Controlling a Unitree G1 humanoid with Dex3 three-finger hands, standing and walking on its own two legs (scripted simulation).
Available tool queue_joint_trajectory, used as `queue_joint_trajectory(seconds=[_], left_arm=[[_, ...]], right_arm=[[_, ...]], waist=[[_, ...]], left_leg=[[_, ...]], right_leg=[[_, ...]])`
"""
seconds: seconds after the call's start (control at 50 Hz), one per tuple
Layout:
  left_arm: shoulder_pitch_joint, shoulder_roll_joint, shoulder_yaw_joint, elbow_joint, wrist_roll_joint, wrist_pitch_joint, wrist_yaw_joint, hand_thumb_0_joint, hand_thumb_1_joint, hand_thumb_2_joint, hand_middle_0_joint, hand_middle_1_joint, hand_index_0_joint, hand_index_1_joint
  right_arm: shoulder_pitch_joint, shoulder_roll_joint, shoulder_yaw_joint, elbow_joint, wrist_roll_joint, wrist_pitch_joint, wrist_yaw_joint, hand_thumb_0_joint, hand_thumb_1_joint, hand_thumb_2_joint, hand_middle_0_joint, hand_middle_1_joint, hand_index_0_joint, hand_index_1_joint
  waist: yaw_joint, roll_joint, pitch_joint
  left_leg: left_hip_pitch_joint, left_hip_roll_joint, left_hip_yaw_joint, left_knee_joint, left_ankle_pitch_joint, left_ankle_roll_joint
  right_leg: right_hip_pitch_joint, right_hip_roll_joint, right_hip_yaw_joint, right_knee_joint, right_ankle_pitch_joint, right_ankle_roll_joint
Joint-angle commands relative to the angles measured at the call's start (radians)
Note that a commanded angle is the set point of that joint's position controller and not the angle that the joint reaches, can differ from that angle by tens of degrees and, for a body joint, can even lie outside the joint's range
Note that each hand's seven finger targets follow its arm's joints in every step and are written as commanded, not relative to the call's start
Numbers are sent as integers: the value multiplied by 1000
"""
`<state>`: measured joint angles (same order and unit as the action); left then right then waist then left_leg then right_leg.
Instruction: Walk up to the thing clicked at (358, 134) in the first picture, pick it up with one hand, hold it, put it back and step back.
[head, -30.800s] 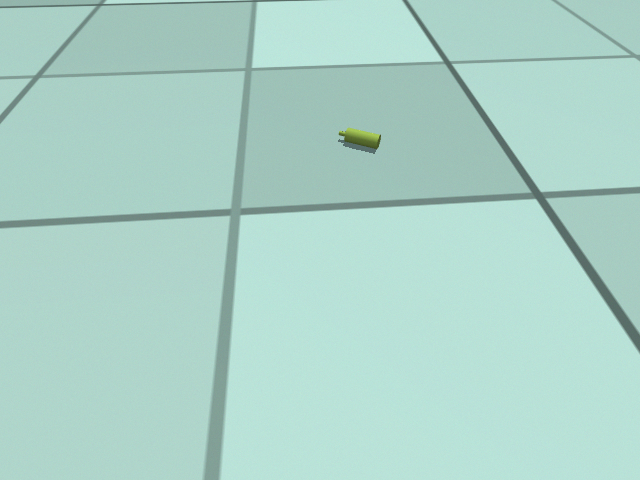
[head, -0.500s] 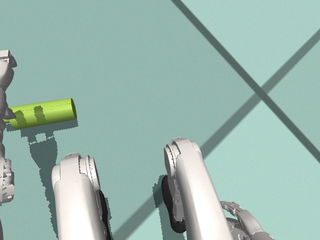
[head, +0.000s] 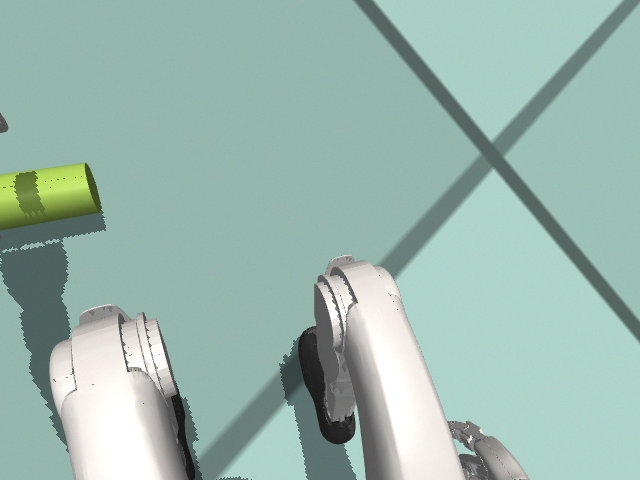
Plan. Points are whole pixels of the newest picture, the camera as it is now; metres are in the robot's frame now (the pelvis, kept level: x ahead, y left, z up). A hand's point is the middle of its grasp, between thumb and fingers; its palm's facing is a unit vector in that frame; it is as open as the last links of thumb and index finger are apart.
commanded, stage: home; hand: left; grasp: from above
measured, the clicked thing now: (4, 202) +0.50 +0.34 -0.29
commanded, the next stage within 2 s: none
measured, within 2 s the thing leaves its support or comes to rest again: neither
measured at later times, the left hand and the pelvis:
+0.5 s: hand out of the picture +0.41 +0.31 -0.01, palm faces -0.31 -0.49 -0.82, open 9.0 cm; pelvis +0.02 +0.00 +0.10, yaw +3 degrees
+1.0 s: hand out of the picture +0.27 +0.24 +0.19, palm faces +0.11 -0.93 -0.35, open 7.4 cm; pelvis +0.04 +0.00 +0.28, yaw +9 degrees
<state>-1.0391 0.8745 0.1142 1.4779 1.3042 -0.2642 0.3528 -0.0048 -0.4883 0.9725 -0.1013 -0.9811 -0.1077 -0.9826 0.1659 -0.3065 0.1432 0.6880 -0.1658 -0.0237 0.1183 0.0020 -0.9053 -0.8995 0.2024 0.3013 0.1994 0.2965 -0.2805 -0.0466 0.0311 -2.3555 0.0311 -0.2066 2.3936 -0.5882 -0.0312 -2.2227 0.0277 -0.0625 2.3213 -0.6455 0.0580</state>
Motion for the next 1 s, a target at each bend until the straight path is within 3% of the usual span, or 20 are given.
queue_joint_trajectory(seconds=[0.0,0.04,0.06,0.1,0.18,0.22,0.26,0.28,0.32,0.34,0.4,0.52,0.56,0.64,0.68,0.74,0.82,0.86,0.88,0.98], left_arm=[[-383,327,73,-232,-20,41,108,0,-430,904,-134,-937,-149,-920],[-338,297,63,-231,-39,74,99,0,-270,936,-252,-777,-226,-760],[-333,308,76,-255,-59,90,94,0,-350,866,-172,-857,-185,-840],[-265,287,67,-280,-90,122,66,0,-219,889,-240,-697,-216,-680],[-178,199,50,-404,-197,175,-28,0,69,802,-207,-477,-193,-490],[-123,187,64,-510,-258,193,-80,0,229,762,-192,-396,-182,-404],[-22,124,48,-586,-326,218,-136,0,383,743,-179,-315,-175,-319],[24,87,39,-628,-366,227,-164,0,463,771,-182,-308,-179,-311],[118,34,47,-717,-458,249,-215,0,623,788,-180,-269,-180,-269],[171,19,49,-758,-488,260,-239,0,703,848,-191,-288,-191,-289],[280,-63,28,-884,-597,284,-293,0,900,900,-200,-299,-200,-299],[427,-141,40,-1133,-769,315,-322,0,900,900,-200,-299,-200,-299],[476,-196,16,-1177,-812,331,-323,0,900,900,-200,-299,-200,-299],[619,-247,18,-1300,-917,388,-311,0,899,900,-200,-299,-200,-299],[665,-289,1,-1333,-975,422,-308,0,899,901,-200,-300,-200,-300],[778,-319,7,-1370,-1061,468,-299,0,900,900,-200,-300,-200,-300],[861,-339,24,-1476,-1164,517,-286,0,900,900,-200,-300,-200,-300],[914,-364,23,-1500,-1199,538,-276,0,900,900,-200,-299,-200,-299],[955,-397,2,-1504,-1214,552,-273,0,900,900,-200,-299,-200,-299],[1105,-458,13,-1566,-1294,620,-258,0,900,900,-200,-299,-200,-299]], right_arm=[[183,-258,-102,-4,-13,-30,-8,0,-898,-894,200,300,200,300],[183,-252,-110,-7,-6,-36,-2,0,-883,-894,199,299,199,299],[195,-255,-117,-7,-4,-38,1,0,-896,-893,200,299,200,299],[205,-248,-128,-5,8,-38,6,0,-885,-895,199,299,199,299],[233,-230,-169,2,45,-26,15,0,-891,-897,199,300,199,300],[237,-222,-191,-16,70,-11,17,0,-894,-898,200,300,199,300],[233,-201,-206,-30,94,7,16,0,-897,-899,200,300,200,300],[224,-194,-210,-42,103,14,17,0,-898,-899,200,300,200,300],[197,-190,-218,-58,118,24,7,0,-900,-900,200,300,200,300],[183,-178,-221,-68,126,29,5,0,-900,-900,200,300,200,300],[135,-159,-225,-104,139,36,-11,0,-900,-900,200,300,200,300],[65,-143,-236,-166,161,26,-45,0,-900,-900,200,300,200,300],[41,-136,-235,-176,167,15,-62,0,-900,-900,200,300,200,300],[7,-125,-231,-210,178,-12,-95,0,-899,-900,200,300,200,300],[-17,-118,-225,-214,183,-28,-115,0,-899,-900,200,300,200,300],[-41,-105,-214,-225,188,-51,-142,0,-900,-900,200,300,200,300],[-58,-87,-196,-255,194,-81,-172,0,-900,-900,200,300,200,300],[-54,-73,-186,-259,197,-93,-188,0,-900,-900,200,300,200,300],[-43,-63,-179,-260,200,-99,-196,0,-900,-900,200,300,200,300],[7,-45,-159,-259,203,-128,-244,0,-900,-900,200,300,200,300]], waist=[[6,533,-798],[14,514,-826],[23,501,-840],[46,483,-868],[87,441,-935],[122,440,-976],[139,360,-964],[131,334,-936],[145,280,-864],[160,273,-879],[166,219,-815],[200,224,-786],[191,235,-758],[208,211,-762],[192,211,-721],[196,189,-648],[208,206,-625],[205,198,-595],[195,179,-576],[195,150,-548]], left_leg=[[674,-6,143,-243,46,31],[669,-6,147,-241,48,36],[660,-7,153,-239,51,40],[646,-6,161,-250,65,46],[703,-6,167,-308,116,49],[743,-8,163,-356,140,49],[748,-7,168,-383,166,57],[733,-8,159,-404,153,58],[732,-7,142,-451,131,60],[757,-4,140,-474,133,61],[762,-1,133,-532,98,67],[920,11,107,-696,24,56],[974,13,108,-743,14,51],[1078,9,114,-842,3,49],[1116,8,110,-890,-19,47],[1163,6,107,-964,-53,49],[1276,5,85,-1076,-86,45],[1326,5,84,-1121,-71,43],[1343,4,90,-1139,-39,43],[1477,2,112,-1237,128,40]], right_leg=[[240,21,-124,-208,144,-94],[254,24,-119,-218,149,-93],[272,22,-113,-231,157,-90],[325,25,-101,-255,172,-88],[392,28,-91,-299,211,-87],[437,25,-81,-328,224,-89],[498,26,-67,-380,248,-82],[507,24,-66,-393,241,-81],[503,20,-64,-430,222,-83],[532,21,-57,-446,222,-81],[568,17,-41,-518,200,-79],[642,2,-25,-631,130,-84],[667,-2,-18,-673,127,-84],[780,-8,-6,-779,111,-81],[816,-11,2,-826,97,-78],[879,-14,15,-908,61,-74],[969,-16,23,-989,44,-73],[1016,-17,23,-1038,58,-72],[1057,-19,26,-1070,79,-72],[1254,-17,26,-1201,217,-69]])
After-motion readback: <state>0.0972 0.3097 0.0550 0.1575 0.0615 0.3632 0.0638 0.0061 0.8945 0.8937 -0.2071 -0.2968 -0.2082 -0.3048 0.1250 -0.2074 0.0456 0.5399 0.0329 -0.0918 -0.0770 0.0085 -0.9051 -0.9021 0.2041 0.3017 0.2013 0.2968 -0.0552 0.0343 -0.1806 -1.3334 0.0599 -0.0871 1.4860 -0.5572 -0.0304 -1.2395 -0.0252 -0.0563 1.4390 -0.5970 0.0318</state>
